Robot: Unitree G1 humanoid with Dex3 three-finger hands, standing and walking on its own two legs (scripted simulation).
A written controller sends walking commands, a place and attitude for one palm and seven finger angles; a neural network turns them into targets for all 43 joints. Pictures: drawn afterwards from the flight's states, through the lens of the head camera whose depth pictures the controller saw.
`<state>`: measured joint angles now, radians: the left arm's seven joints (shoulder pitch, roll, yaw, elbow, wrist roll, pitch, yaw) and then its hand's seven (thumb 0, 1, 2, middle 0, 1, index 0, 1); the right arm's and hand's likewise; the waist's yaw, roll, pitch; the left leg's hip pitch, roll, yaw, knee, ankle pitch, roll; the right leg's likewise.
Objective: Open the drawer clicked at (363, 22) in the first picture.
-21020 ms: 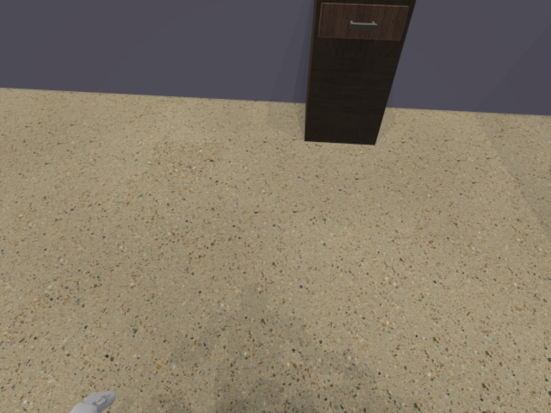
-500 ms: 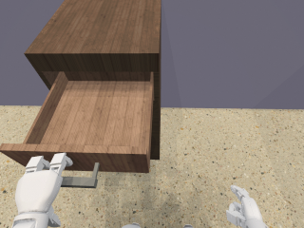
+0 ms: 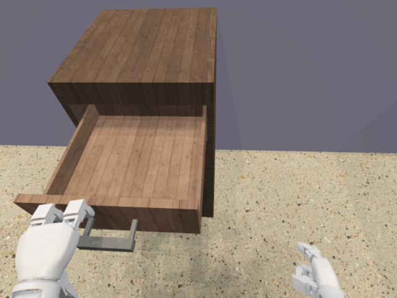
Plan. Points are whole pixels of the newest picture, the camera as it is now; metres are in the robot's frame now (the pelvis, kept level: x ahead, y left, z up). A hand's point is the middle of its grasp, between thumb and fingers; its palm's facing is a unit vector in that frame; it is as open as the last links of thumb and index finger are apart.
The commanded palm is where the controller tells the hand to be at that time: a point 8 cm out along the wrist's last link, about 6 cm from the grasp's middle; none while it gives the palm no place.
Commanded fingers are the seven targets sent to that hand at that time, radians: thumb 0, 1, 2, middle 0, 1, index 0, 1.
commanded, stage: lift the hand off the handle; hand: left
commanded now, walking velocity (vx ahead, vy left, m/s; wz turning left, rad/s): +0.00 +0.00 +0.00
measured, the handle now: (109, 233) +0.24 +0.23 -0.04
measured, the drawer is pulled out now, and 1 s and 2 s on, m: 0.30 0.30 0.30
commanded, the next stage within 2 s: draw the hand back to the body in 1.14 s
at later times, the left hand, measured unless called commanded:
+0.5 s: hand (63, 239) +0.19 +0.26 +0.06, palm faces +0.03 -0.06 -1.00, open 13.8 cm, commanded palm +0.17 +0.26 +0.11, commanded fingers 0.00 -0.50 0.30 -0.30 -1.20 -0.30 -1.20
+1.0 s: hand (55, 231) +0.20 +0.26 +0.10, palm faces +0.05 -0.07 -1.00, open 13.8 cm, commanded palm +0.17 +0.26 +0.15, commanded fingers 0.00 -0.50 0.30 -0.30 -1.20 -0.30 -1.20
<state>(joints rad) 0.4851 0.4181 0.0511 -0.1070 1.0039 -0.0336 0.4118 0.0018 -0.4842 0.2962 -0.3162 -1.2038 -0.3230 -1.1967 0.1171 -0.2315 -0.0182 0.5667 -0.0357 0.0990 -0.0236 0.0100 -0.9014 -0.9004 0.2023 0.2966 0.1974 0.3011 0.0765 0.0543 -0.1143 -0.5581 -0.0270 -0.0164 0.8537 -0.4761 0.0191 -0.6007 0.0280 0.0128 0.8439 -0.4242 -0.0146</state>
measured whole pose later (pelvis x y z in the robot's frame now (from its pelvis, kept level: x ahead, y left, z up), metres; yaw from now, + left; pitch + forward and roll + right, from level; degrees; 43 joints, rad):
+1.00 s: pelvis +0.00 +0.00 +0.02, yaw +1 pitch +5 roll +0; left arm 0.45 0.48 0.06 -0.28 0.91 0.01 0.21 0.00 -0.49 0.30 -0.32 -1.20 -0.32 -1.20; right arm 0.11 -0.25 0.00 0.56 -0.01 0.11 -0.03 0.01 -0.90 -0.90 0.20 0.30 0.20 0.30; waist 0.10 0.08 -0.07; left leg -0.35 -0.03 -0.03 0.64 -0.38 0.02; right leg -0.39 0.02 0.01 0.64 -0.34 -0.02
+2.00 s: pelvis +0.01 +0.01 +0.04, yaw +2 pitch -1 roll -1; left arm 0.57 0.33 0.18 -0.44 0.11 -0.04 0.14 0.00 -0.42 0.32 -0.31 -1.16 -0.32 -1.16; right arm 0.20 -0.19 0.04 0.53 0.02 -0.05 -0.07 0.01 -0.90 -0.90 0.20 0.30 0.20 0.30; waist 0.07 0.06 0.00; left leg -0.17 -0.04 -0.05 0.53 -0.35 0.03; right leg -0.19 0.01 -0.01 0.51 -0.31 0.00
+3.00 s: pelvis +0.01 -0.02 +0.04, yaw +3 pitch -2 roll -1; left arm 0.54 0.34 0.29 -0.48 -0.05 -0.13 0.10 0.02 0.88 0.89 -0.21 -0.31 -0.22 -0.30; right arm 0.16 -0.21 0.01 0.63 0.01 -0.12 -0.08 0.01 -0.90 -0.90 0.20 0.30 0.20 0.30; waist 0.06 0.07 0.02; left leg -0.10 0.00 -0.08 0.42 -0.28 -0.01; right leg -0.11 0.04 -0.04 0.37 -0.23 -0.04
